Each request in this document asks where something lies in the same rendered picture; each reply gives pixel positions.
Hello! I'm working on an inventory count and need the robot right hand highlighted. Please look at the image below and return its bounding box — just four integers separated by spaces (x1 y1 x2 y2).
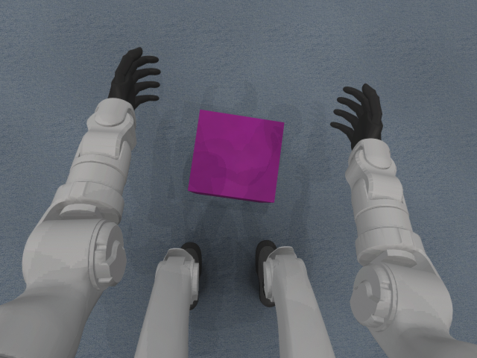
330 84 383 150

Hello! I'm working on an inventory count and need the robot left upper arm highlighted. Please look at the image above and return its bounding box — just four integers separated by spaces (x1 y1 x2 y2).
0 219 127 358

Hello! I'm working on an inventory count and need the robot left hand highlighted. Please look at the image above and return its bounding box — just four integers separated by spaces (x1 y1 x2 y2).
108 47 161 110

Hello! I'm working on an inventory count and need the robot right upper arm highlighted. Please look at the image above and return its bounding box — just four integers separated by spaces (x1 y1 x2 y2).
350 262 477 358

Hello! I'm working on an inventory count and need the right robot shin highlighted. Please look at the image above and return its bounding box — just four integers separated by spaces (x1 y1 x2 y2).
264 246 307 299

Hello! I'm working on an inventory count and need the carton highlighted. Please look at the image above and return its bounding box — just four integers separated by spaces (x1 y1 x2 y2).
188 110 284 203

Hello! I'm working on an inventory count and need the robot left forearm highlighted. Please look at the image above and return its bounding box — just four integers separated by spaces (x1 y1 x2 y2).
22 98 136 283

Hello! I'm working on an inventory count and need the robot right forearm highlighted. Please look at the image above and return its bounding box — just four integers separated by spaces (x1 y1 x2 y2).
345 139 453 326

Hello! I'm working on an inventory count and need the robot right foot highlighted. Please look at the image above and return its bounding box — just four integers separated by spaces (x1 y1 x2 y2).
256 240 277 307

